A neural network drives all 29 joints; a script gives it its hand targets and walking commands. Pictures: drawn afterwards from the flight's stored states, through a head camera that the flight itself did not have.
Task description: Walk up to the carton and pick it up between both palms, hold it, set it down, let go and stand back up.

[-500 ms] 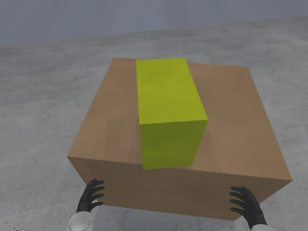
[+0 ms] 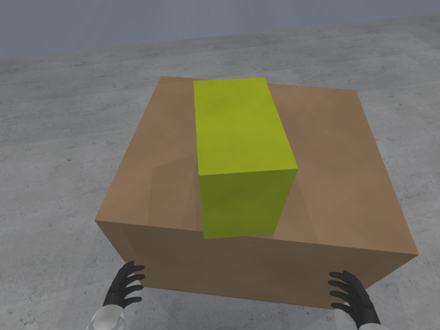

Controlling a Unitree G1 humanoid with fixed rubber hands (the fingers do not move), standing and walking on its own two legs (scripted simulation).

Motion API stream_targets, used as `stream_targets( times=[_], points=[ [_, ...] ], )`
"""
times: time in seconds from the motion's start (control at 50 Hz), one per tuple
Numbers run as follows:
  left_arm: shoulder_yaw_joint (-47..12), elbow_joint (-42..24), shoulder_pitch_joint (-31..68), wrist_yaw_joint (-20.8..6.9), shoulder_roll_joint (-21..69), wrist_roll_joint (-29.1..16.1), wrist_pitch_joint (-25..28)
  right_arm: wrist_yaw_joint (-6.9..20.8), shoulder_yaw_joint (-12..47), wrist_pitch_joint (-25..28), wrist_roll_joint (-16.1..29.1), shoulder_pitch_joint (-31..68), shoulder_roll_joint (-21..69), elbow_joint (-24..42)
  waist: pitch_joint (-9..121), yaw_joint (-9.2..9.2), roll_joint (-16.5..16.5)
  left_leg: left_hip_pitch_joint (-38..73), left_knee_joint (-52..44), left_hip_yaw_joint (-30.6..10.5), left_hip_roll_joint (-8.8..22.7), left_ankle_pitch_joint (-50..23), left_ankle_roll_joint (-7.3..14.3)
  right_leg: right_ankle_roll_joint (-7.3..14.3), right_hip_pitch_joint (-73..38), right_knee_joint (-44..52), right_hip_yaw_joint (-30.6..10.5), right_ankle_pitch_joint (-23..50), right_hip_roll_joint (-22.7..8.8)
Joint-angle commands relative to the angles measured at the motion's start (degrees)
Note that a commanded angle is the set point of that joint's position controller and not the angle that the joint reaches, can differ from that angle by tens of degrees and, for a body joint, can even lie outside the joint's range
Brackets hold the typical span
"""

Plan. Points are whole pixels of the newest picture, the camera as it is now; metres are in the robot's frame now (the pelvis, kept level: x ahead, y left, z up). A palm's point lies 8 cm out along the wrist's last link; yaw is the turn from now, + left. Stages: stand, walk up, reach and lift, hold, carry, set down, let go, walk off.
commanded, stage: let go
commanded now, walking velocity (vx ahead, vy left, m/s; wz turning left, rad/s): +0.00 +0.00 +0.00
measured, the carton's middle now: (234, 158) +0.51 +0.00 -0.03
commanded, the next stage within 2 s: stand in 0.38 s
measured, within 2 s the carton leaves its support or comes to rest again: neither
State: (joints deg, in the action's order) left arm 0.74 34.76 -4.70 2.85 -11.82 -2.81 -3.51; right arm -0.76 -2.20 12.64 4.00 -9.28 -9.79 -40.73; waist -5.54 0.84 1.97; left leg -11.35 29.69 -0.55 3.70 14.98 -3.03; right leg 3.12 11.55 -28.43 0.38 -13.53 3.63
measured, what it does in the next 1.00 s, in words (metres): stands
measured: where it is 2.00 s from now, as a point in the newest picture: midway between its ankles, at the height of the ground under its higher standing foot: outside the picture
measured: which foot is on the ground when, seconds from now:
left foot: down 0.00-1.00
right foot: down 0.00-1.00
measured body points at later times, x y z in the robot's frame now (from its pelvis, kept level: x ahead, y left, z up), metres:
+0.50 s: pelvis +0.01 +0.00 +0.00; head +0.02 +0.02 +0.45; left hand +0.19 +0.24 -0.09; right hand +0.16 -0.23 -0.09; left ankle +0.01 +0.15 -0.74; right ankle +0.02 -0.09 -0.74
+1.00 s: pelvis +0.02 +0.00 +0.00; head +0.00 +0.02 +0.45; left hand +0.21 +0.28 -0.07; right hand +0.16 -0.26 -0.08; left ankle +0.01 +0.15 -0.74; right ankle +0.02 -0.09 -0.74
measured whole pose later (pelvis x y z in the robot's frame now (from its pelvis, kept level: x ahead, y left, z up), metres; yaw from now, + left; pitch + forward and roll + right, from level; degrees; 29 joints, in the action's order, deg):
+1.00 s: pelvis +0.02 +0.00 +0.00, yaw +0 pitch -2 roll -1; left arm 3.4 37.0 -8.0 1.3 -17.6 0.8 1.6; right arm -0.6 -2.2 1.2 0.6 -14.4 -14.3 -40.7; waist 2.8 0.8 2.0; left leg -11.3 29.7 -0.6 3.7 16.9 -3.0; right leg 2.9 11.5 -28.4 0.4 -15.5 3.6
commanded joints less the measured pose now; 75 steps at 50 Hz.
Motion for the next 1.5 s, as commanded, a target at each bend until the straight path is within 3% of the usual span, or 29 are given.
stream_targets(
  times=[0.0,0.36,0.38,0.42,0.5,0.82,1.48],
  points=[
    [2.4,-15.1,-0.4,-1.9,-9.8,0.9,0.3,-1.1,1.3,1.2,-3.9,2.9,-2.8,8.2,9.3,-0.32,0.7,6.6,-7.5,6.2,-4.4,-6.7,3.4,-4.5,-2.5,8.6,-1.9,9.1,-6.4],
    [2.0,-13.9,-1.3,-2.4,-9.6,2.1,-0.9,-1.1,-0.1,1.9,-5.7,1.9,-3.2,4.6,10.3,-0.95,-1.2,8.6,-8.3,6.6,-4.0,-9.5,2.4,-4.8,-3.6,8.3,-0.1,12.8,-5.6],
    [5.3,-5.0,-1.4,-1.9,-12.9,4.0,2.2,-1.0,-2.0,-3.6,-6.9,-2.7,-16.9,1.2,20.2,1.11,-2.9,4.7,-3.2,-1.7,2.4,-17.5,3.6,-2.9,-6.5,2.8,-3.2,11.6,-7.5],
    [4.8,-3.4,-1.7,-2.3,-14.1,4.2,3.8,-1.0,-2.3,-7.0,-7.0,-1.3,-17.7,3.2,16.9,0.69,-2.0,1.0,-2.4,-2.2,2.1,-8.2,4.0,-2.3,-6.1,4.8,-4.9,7.1,-8.2],
    [4.9,-1.5,-1.4,-2.8,-14.3,4.9,5.1,-0.8,-2.3,-9.1,-6.9,-1.4,-16.7,3.1,10.7,0.31,-1.9,-2.0,-3.3,-2.7,1.5,-2.1,4.7,-1.2,-1.3,6.1,-6.9,2.2,-8.7],
    [5.5,1.6,-2.9,-2.7,-18.5,4.7,7.6,0.3,-3.1,-10.3,-6.3,-2.5,-18.9,3.8,9.5,-0.39,-2.4,-2.0,-3.5,-2.7,2.3,-6.3,5.5,-2.1,-3.3,6.8,-7.8,16.1,-10.1],
    [4.8,5.9,-3.5,-2.5,-19.4,4.4,8.0,0.3,-3.1,-10.8,-5.6,-1.0,-19.6,2.4,7.7,-0.58,-5.3,-0.4,-5.6,-3.8,2.8,-6.9,5.7,-1.5,-3.8,8.0,-7.6,13.5,-9.9]
  ],
)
